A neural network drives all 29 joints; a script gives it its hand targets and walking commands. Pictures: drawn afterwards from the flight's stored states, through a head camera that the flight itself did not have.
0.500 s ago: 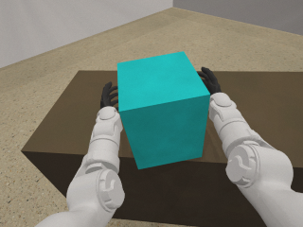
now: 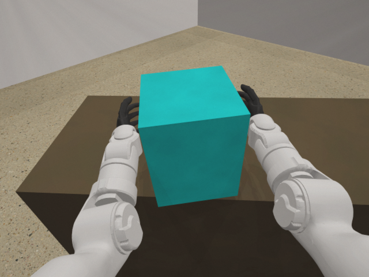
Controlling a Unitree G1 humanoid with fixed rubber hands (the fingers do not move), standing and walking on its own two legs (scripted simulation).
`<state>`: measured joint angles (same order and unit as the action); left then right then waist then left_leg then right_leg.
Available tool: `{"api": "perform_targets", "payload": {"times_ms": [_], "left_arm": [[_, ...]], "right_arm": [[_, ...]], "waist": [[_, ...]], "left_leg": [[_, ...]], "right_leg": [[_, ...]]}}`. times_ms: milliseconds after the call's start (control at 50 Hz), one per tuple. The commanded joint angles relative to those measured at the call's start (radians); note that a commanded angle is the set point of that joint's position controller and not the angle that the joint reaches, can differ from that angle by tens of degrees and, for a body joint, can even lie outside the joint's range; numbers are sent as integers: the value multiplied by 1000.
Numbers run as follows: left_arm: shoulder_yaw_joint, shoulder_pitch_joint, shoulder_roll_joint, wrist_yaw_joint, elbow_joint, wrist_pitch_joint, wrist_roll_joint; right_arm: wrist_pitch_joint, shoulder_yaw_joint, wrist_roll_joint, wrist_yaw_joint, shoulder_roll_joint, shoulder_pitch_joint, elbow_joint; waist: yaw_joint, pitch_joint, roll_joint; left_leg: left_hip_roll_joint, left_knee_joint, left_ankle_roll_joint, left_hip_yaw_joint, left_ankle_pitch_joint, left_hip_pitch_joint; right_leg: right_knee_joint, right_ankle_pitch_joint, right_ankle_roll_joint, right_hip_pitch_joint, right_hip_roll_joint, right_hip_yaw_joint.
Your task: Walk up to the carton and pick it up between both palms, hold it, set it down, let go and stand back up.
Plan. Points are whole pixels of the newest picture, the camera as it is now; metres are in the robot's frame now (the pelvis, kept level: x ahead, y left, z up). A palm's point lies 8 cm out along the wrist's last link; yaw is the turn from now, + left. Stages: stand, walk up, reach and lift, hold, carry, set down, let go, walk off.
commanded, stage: reach and lift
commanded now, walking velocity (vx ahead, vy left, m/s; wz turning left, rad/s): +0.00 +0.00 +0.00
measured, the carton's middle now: (190, 136) +0.42 +0.05 +0.12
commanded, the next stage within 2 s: hold in 1.70 s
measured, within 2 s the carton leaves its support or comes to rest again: neither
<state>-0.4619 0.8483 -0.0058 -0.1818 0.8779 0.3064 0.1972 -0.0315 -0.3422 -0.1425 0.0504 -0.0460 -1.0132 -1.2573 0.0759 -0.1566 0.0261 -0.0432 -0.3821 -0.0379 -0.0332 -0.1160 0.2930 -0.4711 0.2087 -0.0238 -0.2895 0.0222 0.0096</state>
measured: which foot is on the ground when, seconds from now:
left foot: down 0.00-1.00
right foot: down 0.00-1.00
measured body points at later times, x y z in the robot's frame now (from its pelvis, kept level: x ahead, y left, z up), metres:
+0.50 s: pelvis +0.00 +0.00 +0.00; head -0.07 +0.01 +0.45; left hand +0.39 +0.20 +0.20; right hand +0.42 -0.09 +0.21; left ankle +0.05 +0.15 -0.74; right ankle +0.02 -0.10 -0.74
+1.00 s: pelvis +0.00 +0.00 +0.00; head -0.10 +0.01 +0.44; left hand +0.39 +0.19 +0.24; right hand +0.40 -0.10 +0.25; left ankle +0.05 +0.15 -0.74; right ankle +0.02 -0.10 -0.74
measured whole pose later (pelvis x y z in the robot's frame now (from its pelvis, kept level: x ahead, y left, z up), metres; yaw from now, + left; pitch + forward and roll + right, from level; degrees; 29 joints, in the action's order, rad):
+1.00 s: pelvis +0.00 +0.00 +0.00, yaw +1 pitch -2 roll +0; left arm -0.36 0.96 0.11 -0.13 0.80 0.61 0.13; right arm -0.39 -0.13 0.17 0.20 -0.05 -1.01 -0.99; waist -0.01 -0.20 0.03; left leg -0.04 -0.38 -0.04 -0.01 -0.12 0.23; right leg -0.44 0.20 -0.02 -0.20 0.02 -0.01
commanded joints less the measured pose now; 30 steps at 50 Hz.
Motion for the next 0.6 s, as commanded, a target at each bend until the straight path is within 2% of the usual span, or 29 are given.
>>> {"api": "perform_targets", "payload": {"times_ms": [0,40,140,320,420,500,580], "left_arm": [[440,1057,-529,157,-285,-68,-135],[444,1052,-526,160,-281,-50,-138],[437,1048,-521,176,-249,-11,-152],[438,1053,-515,211,-236,45,-174],[497,1068,-559,216,-318,69,-212],[516,1080,-573,213,-394,93,-228],[502,1058,-564,222,-387,128,-224]], "right_arm": [[-25,216,116,-80,674,-774,246],[-41,227,135,-74,672,-786,244],[-63,256,172,-55,677,-861,313],[-119,286,218,-7,690,-900,379],[-143,342,282,18,683,-926,473],[-184,383,342,33,692,-896,506],[-225,405,374,47,692,-890,538]], "waist": [[-109,-487,3],[-109,-467,-6],[-107,-440,12],[-141,-409,16],[-169,-475,-24],[-173,-479,-39],[-174,-444,-38]], "left_leg": [[81,44,31,-37,53,-182],[83,47,32,-34,41,-187],[92,50,42,-28,12,-175],[105,50,48,-11,-26,-171],[111,26,28,7,46,-211],[113,11,22,20,86,-240],[117,11,28,23,62,-238]], "right_leg": [[144,-345,106,318,-7,-29],[151,-313,103,310,-6,-27],[161,-287,107,316,-7,-18],[176,-270,116,315,-14,-3],[165,-362,112,338,-3,-11],[168,-363,107,327,5,-9],[180,-320,109,307,5,-5]]}}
